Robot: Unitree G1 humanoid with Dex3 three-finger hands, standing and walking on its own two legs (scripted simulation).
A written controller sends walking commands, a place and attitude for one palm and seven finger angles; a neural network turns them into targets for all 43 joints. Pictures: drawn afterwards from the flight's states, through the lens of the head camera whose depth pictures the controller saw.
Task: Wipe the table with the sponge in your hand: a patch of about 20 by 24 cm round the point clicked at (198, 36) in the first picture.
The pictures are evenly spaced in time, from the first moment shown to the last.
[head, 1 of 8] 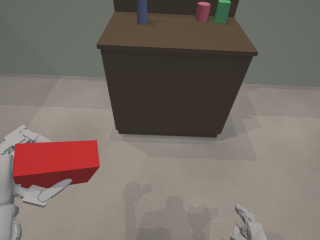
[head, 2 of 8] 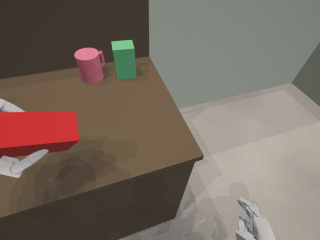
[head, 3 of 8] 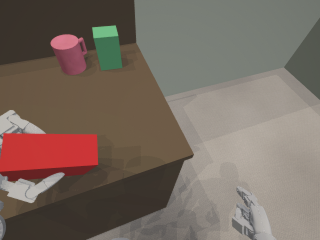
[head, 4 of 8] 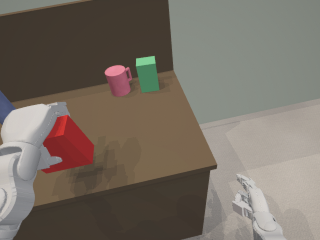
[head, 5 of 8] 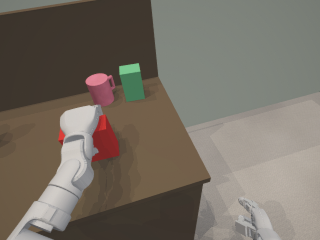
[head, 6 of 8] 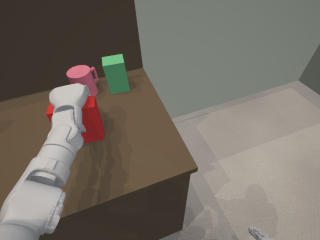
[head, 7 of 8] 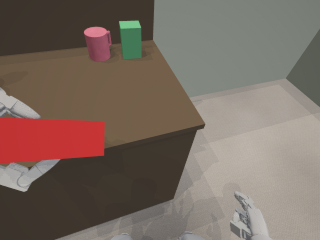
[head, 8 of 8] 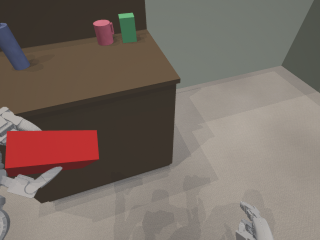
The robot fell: no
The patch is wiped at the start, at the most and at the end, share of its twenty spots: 0.00 0.95 0.95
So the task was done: yes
